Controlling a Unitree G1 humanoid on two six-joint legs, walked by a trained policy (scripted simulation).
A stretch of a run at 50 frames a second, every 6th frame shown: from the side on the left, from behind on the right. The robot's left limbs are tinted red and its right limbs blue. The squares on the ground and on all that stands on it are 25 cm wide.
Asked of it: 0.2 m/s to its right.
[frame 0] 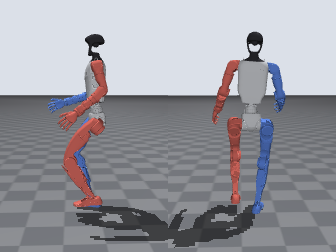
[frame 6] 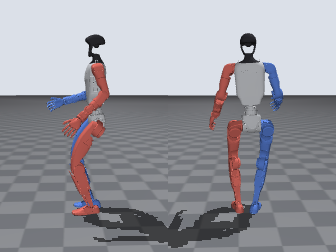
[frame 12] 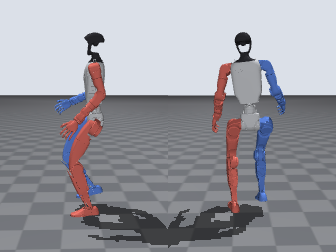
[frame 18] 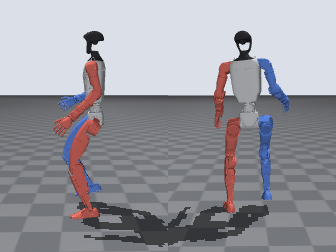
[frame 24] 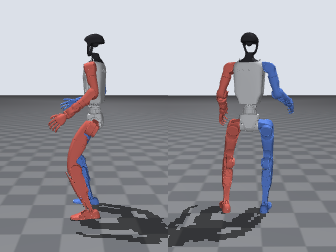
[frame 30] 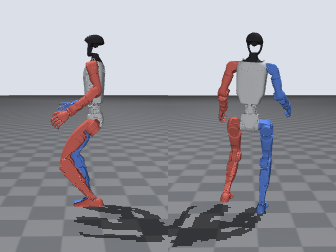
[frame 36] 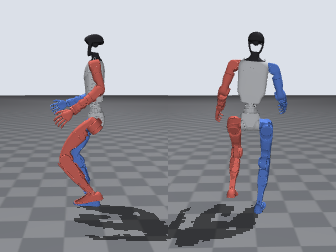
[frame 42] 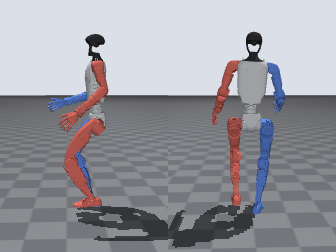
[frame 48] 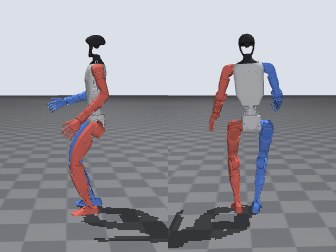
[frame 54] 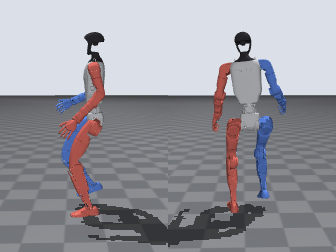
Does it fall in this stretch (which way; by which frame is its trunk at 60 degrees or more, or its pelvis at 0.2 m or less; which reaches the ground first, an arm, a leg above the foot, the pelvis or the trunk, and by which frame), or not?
no
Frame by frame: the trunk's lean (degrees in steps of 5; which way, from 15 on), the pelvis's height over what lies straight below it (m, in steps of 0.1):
0: 5, 0.7
6: 0, 0.7
12: 5, 0.7
18: 5, 0.8
24: 0, 0.7
30: 5, 0.7
36: 5, 0.7
42: 5, 0.7
48: 5, 0.7
54: 5, 0.7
